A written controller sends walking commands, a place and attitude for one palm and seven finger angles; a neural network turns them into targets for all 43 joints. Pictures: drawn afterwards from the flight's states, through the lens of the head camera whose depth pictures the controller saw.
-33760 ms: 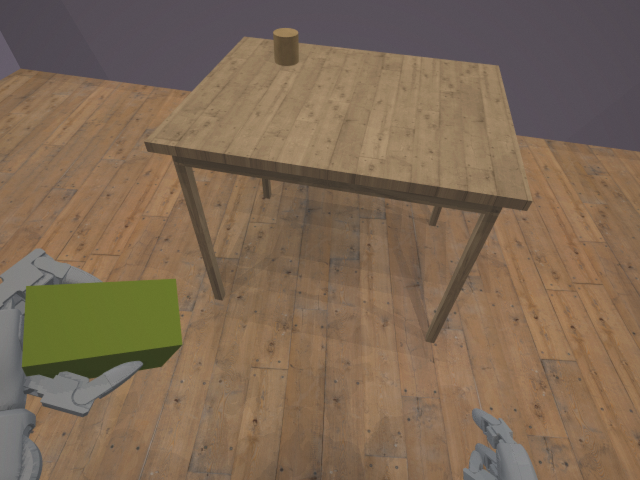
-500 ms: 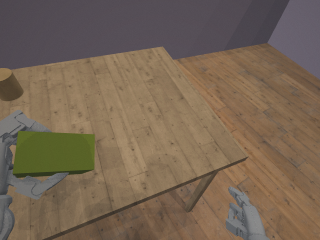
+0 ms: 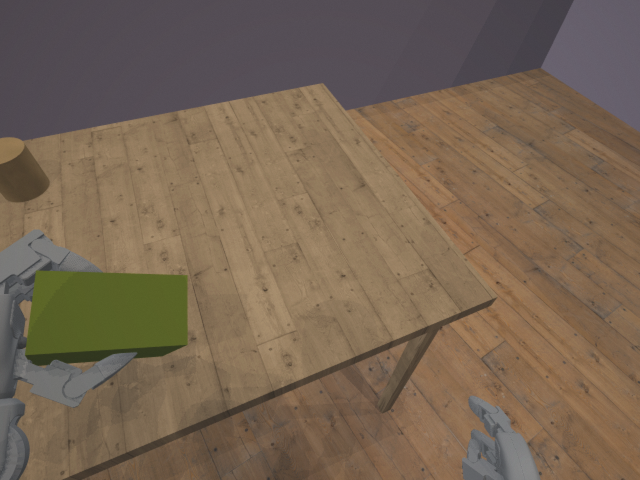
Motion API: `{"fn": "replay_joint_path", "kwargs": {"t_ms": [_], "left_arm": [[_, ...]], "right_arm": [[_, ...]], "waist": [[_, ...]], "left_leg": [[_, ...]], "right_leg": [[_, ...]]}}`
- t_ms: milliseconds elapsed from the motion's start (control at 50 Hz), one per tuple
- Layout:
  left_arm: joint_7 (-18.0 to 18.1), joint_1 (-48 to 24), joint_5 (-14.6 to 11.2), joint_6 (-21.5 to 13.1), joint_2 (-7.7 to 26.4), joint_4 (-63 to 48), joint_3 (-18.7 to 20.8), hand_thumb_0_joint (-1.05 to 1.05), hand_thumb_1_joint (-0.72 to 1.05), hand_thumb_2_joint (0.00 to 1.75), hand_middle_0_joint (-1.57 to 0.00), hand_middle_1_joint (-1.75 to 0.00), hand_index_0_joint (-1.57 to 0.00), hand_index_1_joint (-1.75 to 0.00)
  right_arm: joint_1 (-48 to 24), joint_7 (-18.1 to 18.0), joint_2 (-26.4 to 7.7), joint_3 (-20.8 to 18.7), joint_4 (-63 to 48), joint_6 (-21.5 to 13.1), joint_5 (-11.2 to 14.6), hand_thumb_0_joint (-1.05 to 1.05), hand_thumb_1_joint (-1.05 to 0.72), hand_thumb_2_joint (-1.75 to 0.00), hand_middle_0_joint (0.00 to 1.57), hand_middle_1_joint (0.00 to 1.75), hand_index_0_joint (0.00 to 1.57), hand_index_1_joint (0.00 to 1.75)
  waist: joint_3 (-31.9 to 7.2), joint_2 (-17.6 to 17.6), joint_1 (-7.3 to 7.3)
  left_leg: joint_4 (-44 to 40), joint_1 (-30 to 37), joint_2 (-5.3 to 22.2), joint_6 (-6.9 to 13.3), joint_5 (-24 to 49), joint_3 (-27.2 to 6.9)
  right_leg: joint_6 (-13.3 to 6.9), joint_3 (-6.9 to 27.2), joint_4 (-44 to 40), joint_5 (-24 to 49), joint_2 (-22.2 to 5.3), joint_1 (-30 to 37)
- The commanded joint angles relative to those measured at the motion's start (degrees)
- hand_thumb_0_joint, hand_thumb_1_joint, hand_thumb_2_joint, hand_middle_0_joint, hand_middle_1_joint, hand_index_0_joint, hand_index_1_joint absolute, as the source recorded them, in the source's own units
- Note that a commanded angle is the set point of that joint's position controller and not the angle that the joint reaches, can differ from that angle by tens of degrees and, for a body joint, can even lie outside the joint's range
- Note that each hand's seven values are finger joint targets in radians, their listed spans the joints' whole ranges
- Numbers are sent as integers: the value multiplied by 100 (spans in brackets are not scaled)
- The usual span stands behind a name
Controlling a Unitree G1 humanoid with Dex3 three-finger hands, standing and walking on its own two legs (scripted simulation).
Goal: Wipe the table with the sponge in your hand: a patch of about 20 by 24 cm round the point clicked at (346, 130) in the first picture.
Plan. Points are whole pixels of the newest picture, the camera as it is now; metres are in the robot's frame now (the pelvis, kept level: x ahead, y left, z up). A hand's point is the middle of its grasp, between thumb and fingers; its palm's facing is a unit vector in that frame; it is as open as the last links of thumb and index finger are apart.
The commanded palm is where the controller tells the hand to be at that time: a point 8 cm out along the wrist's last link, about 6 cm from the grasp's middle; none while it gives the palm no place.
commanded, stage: look again from close up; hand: left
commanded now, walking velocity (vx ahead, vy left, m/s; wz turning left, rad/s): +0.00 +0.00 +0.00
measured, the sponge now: (131, 320) +0.23 +0.21 +0.13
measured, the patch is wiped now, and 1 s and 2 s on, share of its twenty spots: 0.00 0.00 0.00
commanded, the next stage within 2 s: come to a stop and stand still in 0.12 s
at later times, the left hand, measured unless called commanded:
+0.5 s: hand (104, 324) +0.22 +0.22 +0.16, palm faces +0.34 -0.86 -0.39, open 10.0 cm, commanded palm +0.16 +0.26 +0.17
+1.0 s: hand (61, 299) +0.24 +0.27 +0.15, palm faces +0.31 -0.85 -0.43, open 10.0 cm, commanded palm +0.17 +0.30 +0.17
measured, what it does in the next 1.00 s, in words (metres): stands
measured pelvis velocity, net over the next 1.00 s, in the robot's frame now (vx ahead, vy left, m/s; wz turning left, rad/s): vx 0.01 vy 0.02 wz -0.01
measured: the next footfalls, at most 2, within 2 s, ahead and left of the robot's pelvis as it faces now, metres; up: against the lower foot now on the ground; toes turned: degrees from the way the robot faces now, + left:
none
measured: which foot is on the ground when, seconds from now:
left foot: down 0.00-1.00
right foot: down 0.00-1.00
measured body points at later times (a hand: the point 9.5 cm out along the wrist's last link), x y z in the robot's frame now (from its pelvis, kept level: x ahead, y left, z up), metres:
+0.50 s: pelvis +0.00 -0.02 +0.00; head +0.02 -0.01 +0.45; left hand +0.19 +0.26 +0.18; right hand +0.17 -0.26 -0.08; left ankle -0.01 +0.06 -0.74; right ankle +0.03 -0.10 -0.74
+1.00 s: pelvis +0.01 +0.02 +0.00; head +0.05 +0.05 +0.44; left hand +0.22 +0.31 +0.17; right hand +0.17 -0.20 -0.08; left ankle -0.01 +0.06 -0.74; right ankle +0.03 -0.10 -0.74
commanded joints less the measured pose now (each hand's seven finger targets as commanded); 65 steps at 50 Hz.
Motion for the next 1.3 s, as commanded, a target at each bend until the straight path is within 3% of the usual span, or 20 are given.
{"fn": "replay_joint_path", "kwargs": {"t_ms": [0, 100, 220, 340, 420, 560, 580, 600, 620, 640, 700, 740, 780, 820, 920, 1000, 1040, 1080, 1140, 1280], "left_arm": [[126, -391, -62, -372, 940, -1207, 575, 0, 10, 130, -120, -160, -120, -160], [151, -461, -48, -346, 934, -1065, 547, 0, 10, 130, -120, -160, -120, -160], [191, -475, -43, -291, 972, -1123, 555, 0, 10, 130, -120, -160, -120, -160], [189, -356, -83, -254, 932, -1116, 483, 0, 10, 130, -120, -160, -120, -160], [221, -220, -105, -218, 1112, -1263, 667, 0, 10, 130, -120, -160, -120, -160], [209, -171, -129, -175, 999, -1149, 574, 0, 10, 130, -120, -160, -120, -160], [218, -6336, 808, -897, 5693, -2766, 3843, 0, 10, 130, -120, -160, -120, -160], [-44, -3026, 201, -653, 2184, 753, 1713, 0, 10, 130, -120, -160, -120, -160], [-140, -1734, -35, -437, 973, 980, 977, 0, 10, 130, -120, -160, -120, -160], [-200, -1915, -54, -589, 1088, 74, 752, 0, 10, 130, -120, -160, -120, -160], [-176, -471, -143, -695, 775, -586, 304, 0, 10, 130, -120, -160, -120, -160], [-129, -311, -142, -672, 785, -669, 336, 0, 10, 130, -120, -160, -120, -160], [-67, -490, -108, -699, 1262, -642, 838, 0, 10, 130, -120, -160, -120, -160], [-18, -747, -110, -741, 1679, -868, 1332, 0, 10, 130, -120, -160, -120, -160], [-99, -1047, -148, -841, 1492, -1404, 1168, 0, 10, 130, -120, -160, -120, -160], [-110, -725, -135, -784, 1166, -1374, 822, 0, 10, 130, -120, -160, -120, -160], [-112, -578, -114, -719, 892, -1240, 597, 0, 10, 130, -120, -160, -120, -160], [-97, -656, -55, -658, 1031, -1342, 679, 0, 10, 130, -120, -160, -120, -160], [-86, -597, -69, -567, 916, -1126, 635, 0, 10, 130, -120, -160, -120, -160], [-39, -736, -67, -531, 1026, -1392, 725, 0, 10, 130, -120, -160, -120, -160]], "right_arm": [[-512, -89, -732, -338, -947, -342, 45, 0, -90, -90, 20, 30, 20, 30], [-519, -110, -736, -335, -922, -372, 48, 0, -90, -90, 20, 30, 20, 30], [-611, -115, -733, -314, -861, -420, 54, 0, -90, -90, 20, 30, 20, 30], [-546, -66, -728, -312, -894, -370, 58, 0, -90, -90, 20, 30, 20, 30], [-575, -48, -770, -351, -885, -360, 94, 0, -90, -90, 20, 30, 20, 30], [-552, -112, -721, -302, -908, -335, 81, 0, -90, -90, 20, 30, 20, 30], [465, -30, -924, -255, -774, -631, -115, 0, -90, -90, 20, 30, 20, 30], [-302, -13, -211, -18, -663, -549, 19, 0, -90, -90, 20, 30, 20, 30], [-273, 53, -598, -415, -832, -498, 153, 0, -90, -90, 20, 30, 20, 30], [-41, 130, -662, -387, -888, -497, 133, 0, -90, -90, 20, 30, 20, 30], [-242, 312, -719, -356, -915, -561, 135, 0, -90, -90, 20, 30, 20, 30], [-438, 311, -706, -303, -928, -547, 149, 0, -90, -90, 20, 30, 20, 30], [-497, 215, -733, -328, -910, -531, 113, 0, -90, -90, 20, 30, 20, 30], [-622, 132, -720, -299, -915, -512, 115, 0, -90, -90, 20, 30, 20, 30], [-596, 70, -622, -249, -972, -582, 98, 0, -90, -90, 20, 30, 20, 30], [-344, 125, -686, -311, -925, -601, 48, 0, -90, -90, 20, 30, 20, 30], [-323, 163, -670, -288, -859, -549, 42, 0, -90, -90, 20, 30, 20, 30], [-303, 184, -695, -355, -889, -492, 29, 0, -90, -90, 20, 30, 20, 30], [-359, 186, -663, -297, -928, -352, 17, 0, -90, -90, 20, 30, 20, 30], [-448, 112, -697, -331, -1065, -249, 57, 0, -90, -90, 20, 30, 20, 30]], "waist": [[-901, 295, 24], [-783, 147, 17], [-830, 303, -3], [-885, 107, -20], [-994, 162, -37], [-1023, 180, -3], [33, -119, -65], [-1365, 72, 2], [-1622, 973, 70], [-1562, 992, 61], [-1030, 131, 148], [-824, -10, 142], [-723, -277, 161], [-802, -36, 137], [-1175, 803, 97], [-1257, 569, 99], [-1175, 625, 74], [-1128, 662, 67], [-975, 621, 60], [-1014, 558, 53]], "left_leg": [[-541, -462, 908, -524, 709, -741], [-497, -514, 840, -328, 158, -699], [-398, -263, 784, -275, 235, -627], [-36, -263, 703, -198, 245, -569], [154, -58, 685, -214, 444, -565], [-358, -273, 911, -259, 1024, -736], [276, -989, 903, -117, 923, -48], [375, -395, 650, -85, 1106, -325], [179, 93, 581, -290, 1106, -382], [265, -228, 752, -295, 730, -309], [-52, -514, 720, -256, 420, -444], [-406, -599, 874, -269, 526, -635], [-523, -739, 939, -288, 451, -703], [-590, -712, 963, -312, 454, -747], [-338, -216, 967, -482, 1498, -714], [-134, 77, 1099, -668, 2691, -762], [-238, 343, 1198, -776, 3170, -755], [-199, 388, 1314, -827, 3635, -764], [-288, 301, 1315, -856, 3448, -782], [-246, -164, 1101, -893, 2308, -714]], "right_leg": [[-9, 585, -137, 600, -531, 947], [-7, 770, -456, 58, -583, 723], [-25, 914, -655, -45, -610, 504], [-71, 1077, -858, -238, -886, 464], [-136, 1180, -806, 73, -999, 341], [11, 744, -317, 898, -676, 893], [985, 630, -724, 399, -481, -121], [193, 641, -300, -93, -847, 281], [-139, 969, 48, 691, -659, 650], [-51, 1155, -17, 726, -839, 787], [10, 1106, -173, 332, -830, 785], [-16, 695, 21, 261, -598, 670], [24, 629, 83, 262, -523, 723], [39, 594, 249, 353, -472, 797], [-8, 519, 531, 861, -477, 836], [-3, 347, 536, 939, -493, 771], [40, 175, 667, 332, -413, 374], [41, 141, 763, 132, -410, 339], [58, 67, 796, -222, -359, 201], [-16, 209, 378, 729, -427, 838]]}}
